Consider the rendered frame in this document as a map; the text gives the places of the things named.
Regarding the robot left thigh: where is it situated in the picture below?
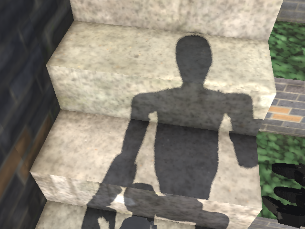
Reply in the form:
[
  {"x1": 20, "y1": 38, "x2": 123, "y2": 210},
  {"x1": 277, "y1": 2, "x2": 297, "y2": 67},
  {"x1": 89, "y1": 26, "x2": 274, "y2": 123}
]
[{"x1": 119, "y1": 216, "x2": 157, "y2": 229}]

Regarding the robot right hand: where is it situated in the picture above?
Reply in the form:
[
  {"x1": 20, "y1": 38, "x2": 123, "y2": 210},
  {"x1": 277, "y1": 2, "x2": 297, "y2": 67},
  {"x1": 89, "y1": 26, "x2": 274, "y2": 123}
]
[{"x1": 262, "y1": 163, "x2": 305, "y2": 229}]

